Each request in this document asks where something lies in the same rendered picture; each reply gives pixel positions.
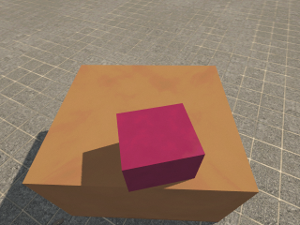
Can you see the pedestal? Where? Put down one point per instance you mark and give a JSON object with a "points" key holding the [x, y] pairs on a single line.
{"points": [[78, 166]]}

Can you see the carton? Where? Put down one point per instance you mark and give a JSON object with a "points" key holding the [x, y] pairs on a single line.
{"points": [[158, 146]]}

